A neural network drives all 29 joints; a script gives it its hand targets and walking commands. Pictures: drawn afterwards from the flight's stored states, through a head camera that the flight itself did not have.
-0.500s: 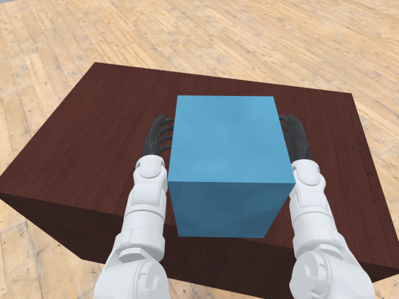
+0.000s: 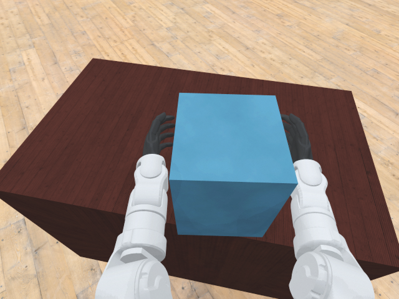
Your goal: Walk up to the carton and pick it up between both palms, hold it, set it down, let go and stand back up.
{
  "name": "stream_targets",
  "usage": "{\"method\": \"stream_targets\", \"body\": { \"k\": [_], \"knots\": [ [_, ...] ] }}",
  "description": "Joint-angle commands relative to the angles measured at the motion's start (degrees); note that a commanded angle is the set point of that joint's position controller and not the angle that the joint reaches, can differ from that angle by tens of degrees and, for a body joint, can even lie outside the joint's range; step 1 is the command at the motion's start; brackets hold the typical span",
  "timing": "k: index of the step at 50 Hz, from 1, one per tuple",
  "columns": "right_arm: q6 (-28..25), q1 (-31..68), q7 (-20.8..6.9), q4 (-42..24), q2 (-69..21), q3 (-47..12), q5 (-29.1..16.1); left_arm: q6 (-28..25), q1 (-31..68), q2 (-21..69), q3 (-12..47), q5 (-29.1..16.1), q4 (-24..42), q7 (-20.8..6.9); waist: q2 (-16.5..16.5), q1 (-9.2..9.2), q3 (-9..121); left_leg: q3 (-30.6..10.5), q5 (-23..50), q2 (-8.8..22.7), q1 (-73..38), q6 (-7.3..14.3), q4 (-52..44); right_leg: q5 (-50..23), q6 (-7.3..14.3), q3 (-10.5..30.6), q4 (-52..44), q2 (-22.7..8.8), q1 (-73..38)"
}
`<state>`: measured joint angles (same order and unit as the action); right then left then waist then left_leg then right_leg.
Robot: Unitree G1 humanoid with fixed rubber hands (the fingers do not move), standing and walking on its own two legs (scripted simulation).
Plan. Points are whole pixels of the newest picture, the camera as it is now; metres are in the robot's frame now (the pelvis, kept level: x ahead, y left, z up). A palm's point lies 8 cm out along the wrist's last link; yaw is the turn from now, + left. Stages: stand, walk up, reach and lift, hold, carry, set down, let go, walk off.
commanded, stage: set down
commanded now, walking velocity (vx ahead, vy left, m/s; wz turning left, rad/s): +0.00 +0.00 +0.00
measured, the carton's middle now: (223, 169) +0.39 -0.06 +0.01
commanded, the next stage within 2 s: none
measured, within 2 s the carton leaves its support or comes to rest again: neither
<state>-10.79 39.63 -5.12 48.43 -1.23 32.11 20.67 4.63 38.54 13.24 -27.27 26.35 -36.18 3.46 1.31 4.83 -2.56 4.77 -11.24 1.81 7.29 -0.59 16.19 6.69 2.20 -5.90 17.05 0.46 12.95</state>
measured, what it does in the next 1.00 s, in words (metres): stands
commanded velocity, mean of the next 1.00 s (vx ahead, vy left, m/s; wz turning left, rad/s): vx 0.00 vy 0.00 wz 0.00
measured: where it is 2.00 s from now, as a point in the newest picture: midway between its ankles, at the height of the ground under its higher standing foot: outside the picture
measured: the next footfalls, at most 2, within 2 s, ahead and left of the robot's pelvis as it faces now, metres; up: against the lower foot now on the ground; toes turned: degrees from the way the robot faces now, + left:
none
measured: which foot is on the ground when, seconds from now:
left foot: down 0.00-1.00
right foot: down 0.00-1.00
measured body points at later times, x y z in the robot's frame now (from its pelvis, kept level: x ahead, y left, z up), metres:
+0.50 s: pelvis +0.00 +0.00 -0.01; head +0.06 -0.01 +0.44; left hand +0.44 +0.09 +0.05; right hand +0.43 -0.21 +0.05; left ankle -0.03 +0.12 -0.75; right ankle +0.02 -0.09 -0.75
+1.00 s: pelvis -0.03 -0.01 -0.01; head +0.01 -0.01 +0.44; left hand +0.45 +0.09 +0.13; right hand +0.42 -0.28 +0.14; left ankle -0.03 +0.12 -0.75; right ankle +0.02 -0.09 -0.75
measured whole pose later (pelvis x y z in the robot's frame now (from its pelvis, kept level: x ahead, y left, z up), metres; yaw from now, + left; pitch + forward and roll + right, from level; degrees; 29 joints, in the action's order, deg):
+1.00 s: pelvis -0.03 -0.01 -0.01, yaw -3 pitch +12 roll +1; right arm -2.4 59.6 -1.4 73.7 24.3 -5.0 -21.9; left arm 4.7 59.1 -5.0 -4.6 -2.9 -62.3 10.9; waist 0.6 0.6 8.2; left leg 7.2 -12.3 3.2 23.3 -0.7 24.3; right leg 5.0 3.0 -3.3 21.9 1.6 28.7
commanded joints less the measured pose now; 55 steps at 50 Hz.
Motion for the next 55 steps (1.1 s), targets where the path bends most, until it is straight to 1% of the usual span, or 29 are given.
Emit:
{"method": "stream_targets", "body": {
  "k": [1, 4, 5, 6, 7, 9, 11, 14, 16, 19, 23, 25, 27, 29, 31, 33, 34, 36, 37, 39, 42, 44, 46, 47, 48, 49, 51, 52, 55],
  "knots": [
    [-0.31, 16.55, -2.99, 0.54, -11.34, -9.85, 0.43, -1.42, 17.63, 8.77, 8.47, 0.02, -0.15, -1.2, 1.72, -1.84, 17.55, -1.53, 4.19, -0.69, 0.76, 1.84, -1.62, -14.43, -4.8, 1.96, 1.24, -1.1, -12.34],
    [-0.15, 15.8, -1.28, 1.56, -4.0, -8.84, -1.67, -2.16, 17.84, 1.68, 7.45, -1.29, 0.33, 0.94, 1.36, -2.06, 18.08, -1.34, 4.0, -0.62, 1.39, 1.8, -1.46, -13.68, -4.63, 2.84, 1.4, -1.03, -11.65],
    [-0.47, 11.92, 0.58, 2.4, 4.11, -11.54, -4.56, -1.6, 15.14, -4.27, 8.93, -2.42, -0.53, 1.86, 0.93, 0.75, 16.86, 0.11, 5.06, -0.8, -2.25, 2.0, -2.06, -18.09, -6.27, 3.2, 3.06, -0.01, -11.29],
    [-0.77, 14.03, 2.33, 3.32, 5.17, -13.9, -7.91, -1.95, 17.07, -5.31, 12.15, -5.74, -0.01, 3.16, 0.35, -1.34, 18.65, -0.24, 5.77, -0.75, 0.17, 2.04, -1.55, -17.98, -5.78, 3.49, 3.14, 0.65, -10.74],
    [-0.56, 15.43, 3.57, 4.73, 5.99, -16.23, -10.94, -1.97, 18.56, -6.07, 14.36, -7.54, -1.29, 4.48, -0.79, -0.96, 19.5, -0.47, 5.61, -0.36, 1.15, 1.82, -0.98, -18.37, -5.1, 4.19, 3.23, 0.99, -9.92],
    [0.16, 18.68, 5.19, 6.84, 6.81, -20.1, -16.11, -2.38, 21.52, -6.78, 17.56, -11.96, -2.57, 6.6, -2.27, -2.03, 21.08, -0.92, 4.09, 0.08, 5.79, 1.47, 0.11, -16.51, -3.53, 5.1, 3.66, 1.35, -8.42],
    [0.42, 21.29, 5.81, 7.33, 7.97, -22.14, -19.34, -3.11, 23.17, -8.53, 18.14, -14.24, -5.22, 7.96, -2.54, -2.97, 23.92, -0.67, 2.85, 0.67, 8.17, 1.43, 0.79, -13.81, -2.28, 5.58, 3.94, 1.33, -6.56],
    [-0.46, 25.57, 6.41, 7.16, 11.36, -23.39, -21.94, -5.22, 24.93, -11.34, 18.17, -16.69, -10.41, 9.34, -0.81, -4.61, 31.31, -0.32, 3.8, 1.05, 10.87, 1.51, 2.68, -14.11, -1.2, 6.17, 5.49, 1.35, -6.12],
    [-0.98, 27.62, 7.01, 7.73, 13.63, -24.63, -23.7, -6.95, 25.68, -12.9, 18.11, -18.11, -13.93, 9.69, 0.88, -5.37, 35.57, -0.27, 5.98, 1.11, 12.31, 1.22, 4.26, -17.53, -0.67, 6.79, 6.66, 1.32, -8.09],
    [-2.24, 28.25, 7.88, 11.39, 16.31, -27.21, -26.56, -10.0, 25.68, -14.78, 17.73, -19.3, -17.57, 9.25, 2.98, -5.88, 40.6, 0.13, 10.04, 0.57, 16.09, 0.59, 5.81, -26.52, -0.67, 8.31, 8.32, 1.15, -14.0],
    [-5.28, 26.47, 8.69, 17.92, 18.85, -29.43, -29.96, -14.56, 24.63, -18.13, 16.48, -18.59, -20.22, 7.81, 4.48, -5.57, 44.71, 0.48, 13.57, -0.41, 26.85, -0.29, 4.93, -41.19, -1.67, 11.01, 10.66, 0.03, -25.52],
    [-6.85, 25.81, 8.74, 20.85, 20.31, -29.91, -31.26, -16.16, 24.56, -19.65, 16.46, -18.11, -21.29, 7.27, 3.97, -5.0, 44.45, 0.26, 13.61, -0.47, 29.86, -0.57, 4.0, -44.29, -1.93, 11.76, 11.13, -0.4, -28.14],
    [-7.79, 26.27, 8.64, 22.89, 22.32, -30.17, -32.68, -17.0, 25.49, -20.48, 17.58, -18.71, -21.68, 6.93, 2.58, -4.22, 43.45, -0.11, 13.46, -0.47, 29.26, -0.99, 3.76, -43.24, -1.83, 11.25, 10.74, -0.34, -27.15],
    [-7.87, 28.19, 8.33, 23.33, 24.96, -30.26, -34.33, -17.1, 27.74, -20.51, 19.91, -20.65, -21.07, 6.88, 0.32, -3.3, 42.35, -0.56, 12.91, -0.48, 25.29, -1.67, 4.26, -37.93, -1.5, 9.5, 9.6, 0.3, -22.19],
    [-6.83, 31.36, 7.64, 21.96, 27.83, -30.17, -36.03, -16.35, 31.53, -19.93, 23.29, -23.85, -19.54, 7.29, -2.31, -2.17, 41.93, -0.86, 10.59, -0.56, 19.87, -2.77, 5.64, -29.07, -0.88, 7.09, 8.04, 1.24, -13.72],
    [-4.54, 34.93, 6.59, 19.29, 29.79, -30.16, -37.51, -14.62, 36.04, -18.82, 27.4, -27.84, -17.22, 8.22, -4.45, -0.76, 42.21, -1.4, 6.18, -0.36, 15.61, -3.54, 6.91, -18.82, -0.12, 5.01, 6.49, 1.91, -4.03],
    [-3.02, 36.29, 5.93, 18.44, 30.18, -30.35, -38.05, -13.35, 37.86, -18.38, 29.29, -29.78, -16.5, 8.68, -4.84, -0.15, 42.31, -1.82, 4.06, -0.04, 14.27, -3.58, 7.14, -14.61, 0.08, 4.32, 5.97, 2.13, -0.06],
    [0.2, 37.56, 4.43, 19.04, 30.38, -31.11, -38.6, -10.28, 39.73, -18.28, 31.46, -32.65, -16.94, 9.13, -4.42, 0.31, 41.7, -2.68, 1.23, 0.8, 12.61, -3.11, 7.12, -8.81, 0.14, 3.64, 5.3, 2.41, 5.56],
    [1.7, 37.58, 3.76, 20.39, 30.51, -31.65, -38.63, -8.63, 39.8, -18.62, 31.51, -33.29, -17.99, 9.07, -3.82, 0.13, 40.81, -3.07, 0.58, 1.16, 12.27, -2.71, 6.98, -7.02, 0.11, 3.65, 5.1, 2.48, 7.13],
    [4.24, 37.15, 2.85, 23.31, 30.98, -32.78, -38.74, -5.67, 39.05, -20.11, 29.99, -33.14, -20.51, 8.58, -2.43, -1.02, 38.65, -3.66, 0.7, 1.4, 12.71, -1.79, 6.63, -5.27, -0.06, 4.19, 4.89, 2.37, 7.52],
    [6.54, 37.4, 2.63, 24.85, 31.43, -34.64, -40.14, -2.56, 38.03, -23.96, 25.36, -31.1, -23.02, 7.73, 0.4, -4.06, 35.58, -3.6, 3.24, 0.52, 15.33, -0.32, 6.37, -6.13, -0.84, 6.09, 5.17, 1.87, 2.07],
    [7.12, 38.52, 3.06, 22.51, 30.97, -36.05, -41.68, -1.29, 38.08, -26.44, 22.17, -29.5, -22.46, 7.57, 2.77, -6.34, 33.83, -3.22, 4.44, -0.48, 18.61, 0.85, 5.52, -8.65, -1.96, 8.19, 6.01, 1.45, -5.25],
    [7.47, 39.79, 3.69, 18.36, 29.94, -37.45, -43.32, -0.3, 38.62, -28.13, 19.72, -28.22, -20.36, 7.6, 5.07, -8.27, 32.93, -2.87, 4.73, -1.4, 22.1, 1.69, 3.99, -11.77, -3.64, 10.82, 6.96, 0.94, -13.67],
    [7.71, 40.34, 3.99, 16.23, 29.39, -37.99, -44.1, 0.08, 39.31, -28.21, 19.27, -28.15, -18.63, 7.55, 5.86, -8.82, 33.2, -2.75, 4.66, -1.73, 23.34, 1.74, 3.23, -13.42, -4.57, 12.02, 7.27, 0.64, -17.08],
    [8.04, 40.79, 4.27, 14.3, 29.24, -38.43, -44.73, 0.52, 39.81, -28.46, 19.04, -28.16, -17.11, 7.45, 6.3, -8.99, 33.9, -2.7, 4.6, -2.03, 24.05, 1.67, 2.66, -14.56, -5.23, 13.23, 7.32, 0.39, -19.7],
    [8.54, 41.17, 4.56, 12.83, 29.32, -38.61, -45.09, 1.08, 40.15, -28.49, 19.14, -28.36, -15.71, 7.28, 6.5, -8.8, 34.63, -2.68, 4.49, -2.21, 24.21, 1.59, 2.16, -15.12, -5.62, 13.94, 7.16, 0.26, -21.16],
    [10.07, 41.72, 5.25, 11.19, 30.07, -38.3, -44.88, 2.6, 40.55, -28.28, 20.11, -29.37, -13.4, 6.71, 6.58, -7.26, 35.97, -2.56, 4.05, -2.42, 23.16, 1.48, 1.6, -14.99, -5.68, 14.3, 6.18, 0.27, -21.17],
    [11.03, 41.88, 5.63, 10.89, 30.68, -37.73, -44.37, 3.49, 40.75, -28.11, 20.85, -30.14, -12.48, 6.33, 6.48, -6.03, 36.53, -2.5, 3.71, -2.48, 22.4, 1.41, 1.5, -14.5, -5.45, 14.11, 5.51, 0.32, -20.33],
    [14.33, 41.95, 6.95, 9.7, 32.35, -34.84, -41.99, 6.5, 41.3, -27.94, 23.5, -33.29, -9.52, 5.2, 5.71, -1.6, 38.96, -2.33, 2.97, -2.63, 20.05, 1.07, 1.79, -14.08, -4.5, 12.44, 3.82, 0.46, -17.4]
  ]
}}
